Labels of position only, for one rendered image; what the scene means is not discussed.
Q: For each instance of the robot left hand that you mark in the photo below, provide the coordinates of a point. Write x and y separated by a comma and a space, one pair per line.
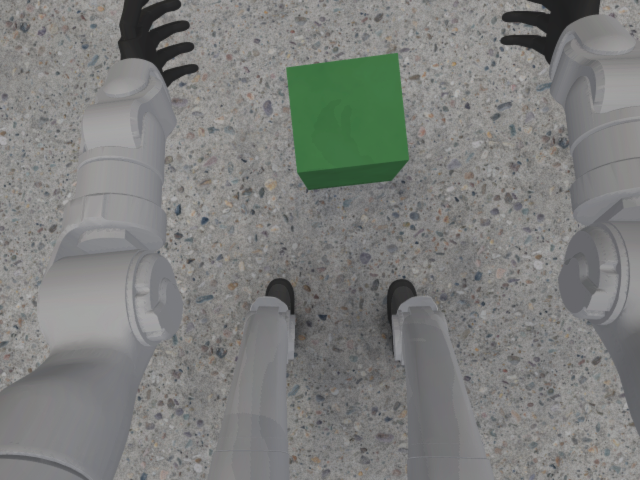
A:
138, 42

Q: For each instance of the left robot foot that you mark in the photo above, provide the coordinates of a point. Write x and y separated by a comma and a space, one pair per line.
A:
283, 290

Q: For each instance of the robot right hand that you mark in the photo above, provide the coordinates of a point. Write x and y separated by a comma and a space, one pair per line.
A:
563, 13

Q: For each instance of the robot left forearm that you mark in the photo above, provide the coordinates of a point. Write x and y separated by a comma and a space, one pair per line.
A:
117, 205

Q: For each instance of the carton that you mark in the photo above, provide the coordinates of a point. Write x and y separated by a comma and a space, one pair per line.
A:
348, 121

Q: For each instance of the right robot thigh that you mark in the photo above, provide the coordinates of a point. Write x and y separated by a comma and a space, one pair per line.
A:
443, 438

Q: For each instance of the robot right upper arm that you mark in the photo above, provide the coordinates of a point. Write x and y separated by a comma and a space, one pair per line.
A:
600, 281

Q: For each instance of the robot right forearm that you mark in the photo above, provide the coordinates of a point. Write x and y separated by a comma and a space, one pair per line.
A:
595, 74

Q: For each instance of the robot left upper arm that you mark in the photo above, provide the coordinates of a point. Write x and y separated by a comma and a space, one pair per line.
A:
103, 316

